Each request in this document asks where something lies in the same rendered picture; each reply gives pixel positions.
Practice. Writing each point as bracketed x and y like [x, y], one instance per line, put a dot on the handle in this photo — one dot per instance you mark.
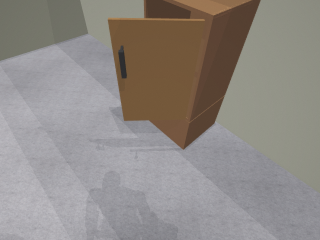
[122, 62]

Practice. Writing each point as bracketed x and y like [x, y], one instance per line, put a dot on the cupboard door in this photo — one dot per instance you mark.
[160, 58]

